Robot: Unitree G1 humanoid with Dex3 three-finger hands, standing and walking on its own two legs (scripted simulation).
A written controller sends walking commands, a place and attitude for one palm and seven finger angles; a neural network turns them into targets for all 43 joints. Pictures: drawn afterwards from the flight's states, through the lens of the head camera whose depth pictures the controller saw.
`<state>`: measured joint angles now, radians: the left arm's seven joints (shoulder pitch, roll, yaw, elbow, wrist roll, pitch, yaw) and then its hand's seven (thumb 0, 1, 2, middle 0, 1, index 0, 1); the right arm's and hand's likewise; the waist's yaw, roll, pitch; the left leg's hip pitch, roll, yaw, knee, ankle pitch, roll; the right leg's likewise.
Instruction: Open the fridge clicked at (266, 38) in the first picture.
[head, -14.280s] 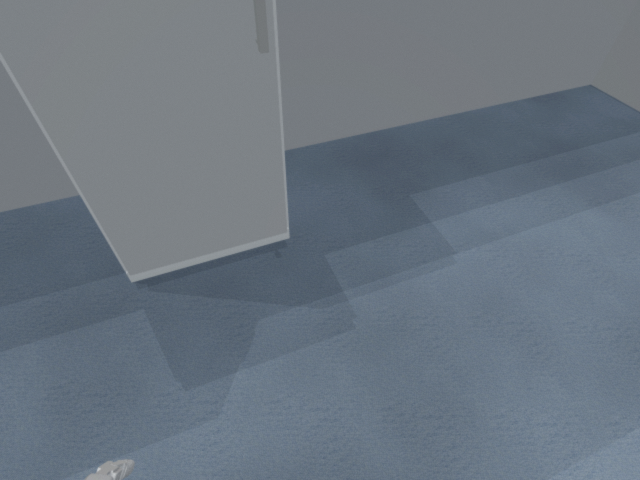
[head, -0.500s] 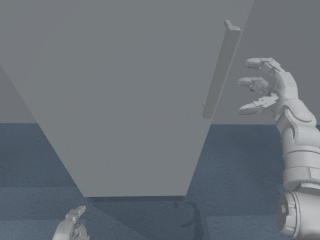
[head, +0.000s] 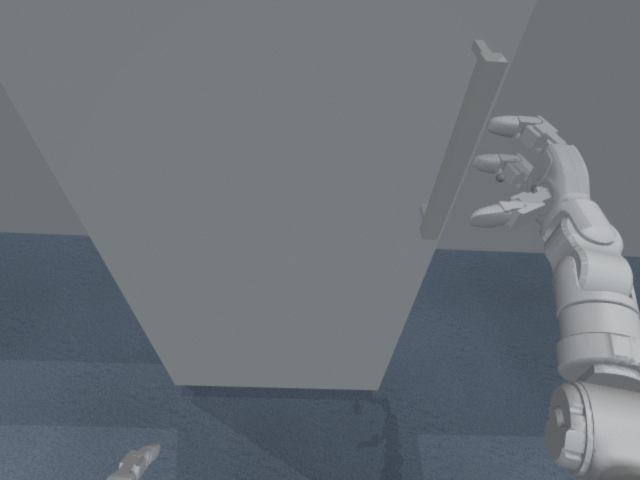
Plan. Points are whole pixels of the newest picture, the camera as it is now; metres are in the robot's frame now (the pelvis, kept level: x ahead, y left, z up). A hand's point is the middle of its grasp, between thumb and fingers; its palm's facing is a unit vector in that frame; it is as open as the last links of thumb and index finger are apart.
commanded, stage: feel for the door with the fingertips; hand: right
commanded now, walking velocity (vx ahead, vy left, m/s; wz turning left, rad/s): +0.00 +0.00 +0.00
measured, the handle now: (450, 153) +0.48 -0.11 +0.19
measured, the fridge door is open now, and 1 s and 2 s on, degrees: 0 0 0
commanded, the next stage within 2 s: slide the fingers in behind the handle in 0.66 s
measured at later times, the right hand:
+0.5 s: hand (492, 172) +0.43 -0.15 +0.21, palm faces -0.05 +1.00 -0.01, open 14.0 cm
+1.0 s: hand (487, 167) +0.44 -0.15 +0.20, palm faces -0.06 +1.00 -0.01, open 13.6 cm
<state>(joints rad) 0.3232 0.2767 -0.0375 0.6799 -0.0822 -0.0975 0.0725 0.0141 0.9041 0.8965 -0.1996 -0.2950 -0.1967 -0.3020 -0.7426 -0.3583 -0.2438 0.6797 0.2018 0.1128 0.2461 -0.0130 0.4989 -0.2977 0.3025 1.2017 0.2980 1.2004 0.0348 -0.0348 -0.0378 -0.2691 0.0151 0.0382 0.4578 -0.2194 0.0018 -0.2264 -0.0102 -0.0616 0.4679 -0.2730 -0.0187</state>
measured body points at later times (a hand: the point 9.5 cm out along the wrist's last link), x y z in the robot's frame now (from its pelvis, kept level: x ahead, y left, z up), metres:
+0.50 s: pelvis +0.00 +0.01 +0.00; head +0.00 +0.02 +0.45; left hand +0.13 +0.26 -0.10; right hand +0.43 -0.21 +0.21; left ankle +0.01 +0.12 -0.74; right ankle -0.02 -0.11 -0.74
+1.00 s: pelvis -0.01 +0.00 +0.00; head +0.00 +0.01 +0.45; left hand +0.06 +0.26 -0.12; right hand +0.44 -0.20 +0.20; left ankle +0.01 +0.12 -0.74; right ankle -0.02 -0.11 -0.74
